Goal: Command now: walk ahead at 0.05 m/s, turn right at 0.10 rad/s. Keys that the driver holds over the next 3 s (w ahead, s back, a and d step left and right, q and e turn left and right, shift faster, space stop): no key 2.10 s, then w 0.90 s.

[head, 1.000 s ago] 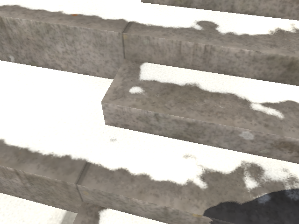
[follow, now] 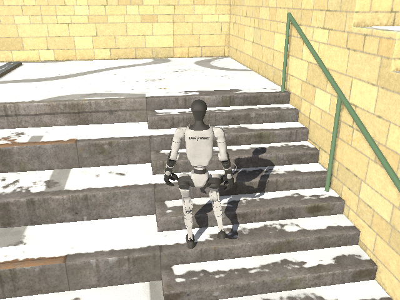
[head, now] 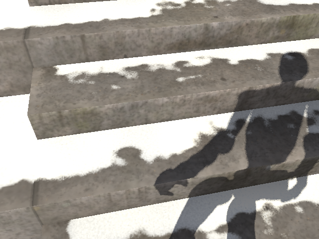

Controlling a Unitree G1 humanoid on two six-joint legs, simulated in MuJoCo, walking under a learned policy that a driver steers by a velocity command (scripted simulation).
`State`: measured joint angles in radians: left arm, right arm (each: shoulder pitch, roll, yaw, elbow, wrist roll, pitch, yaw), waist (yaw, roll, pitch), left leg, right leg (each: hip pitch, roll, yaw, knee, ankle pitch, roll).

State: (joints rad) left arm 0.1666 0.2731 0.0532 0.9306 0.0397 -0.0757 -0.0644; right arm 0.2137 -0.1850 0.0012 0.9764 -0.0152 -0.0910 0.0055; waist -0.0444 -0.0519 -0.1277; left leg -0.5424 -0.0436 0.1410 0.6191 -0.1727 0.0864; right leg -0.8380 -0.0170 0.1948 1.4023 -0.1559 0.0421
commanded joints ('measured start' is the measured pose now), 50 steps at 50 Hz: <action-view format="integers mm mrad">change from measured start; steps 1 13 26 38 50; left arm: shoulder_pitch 53 -107 -62 -98 -35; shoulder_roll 63 54 5 -4 -7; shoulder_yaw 12 10 -6 -4 -6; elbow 7 -27 3 5 56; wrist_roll -7 -53 -33 -37 -29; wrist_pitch -2 -34 -21 -8 -7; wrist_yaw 5 2 -8 43 7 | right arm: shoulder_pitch -219 -130 -112 -117 -49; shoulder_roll -62 -103 -74 -67 -66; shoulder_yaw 4 -23 -23 -32 -34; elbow -135 -76 -93 -103 -62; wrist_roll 19 10 4 8 0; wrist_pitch -36 -35 -25 3 -8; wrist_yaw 40 84 79 30 77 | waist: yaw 98 29 67 68 59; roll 49 37 50 45 53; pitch -10 86 30 63 70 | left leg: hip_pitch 82 252 319 337 337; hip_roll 206 116 98 87 93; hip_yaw -268 -123 -96 -91 -94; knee -313 -197 -157 -127 -165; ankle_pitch -257 -304 49 160 45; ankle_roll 44 -14 -8 -34 -11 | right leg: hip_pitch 103 368 469 517 492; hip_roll -58 -35 -33 -40 -31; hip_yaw -49 -126 -203 -213 -221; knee -195 -996 -938 -907 -944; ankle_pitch -124 -240 -30 68 -44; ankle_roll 82 -83 -88 -58 -82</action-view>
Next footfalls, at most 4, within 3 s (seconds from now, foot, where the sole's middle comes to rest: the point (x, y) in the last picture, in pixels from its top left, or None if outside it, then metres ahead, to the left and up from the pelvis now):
0.16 right None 0.13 -0.14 -0.75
2.72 left None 0.46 0.08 -0.61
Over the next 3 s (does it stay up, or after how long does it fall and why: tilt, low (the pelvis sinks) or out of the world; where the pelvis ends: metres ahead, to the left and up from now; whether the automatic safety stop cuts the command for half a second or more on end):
stays up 0.46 0.00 0.15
